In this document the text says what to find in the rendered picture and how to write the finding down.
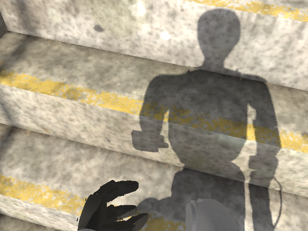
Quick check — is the robot left hand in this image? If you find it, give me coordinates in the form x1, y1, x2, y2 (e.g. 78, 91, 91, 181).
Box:
77, 180, 148, 231

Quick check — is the robot right thigh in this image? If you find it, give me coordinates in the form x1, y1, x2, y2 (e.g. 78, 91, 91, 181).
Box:
185, 198, 241, 231

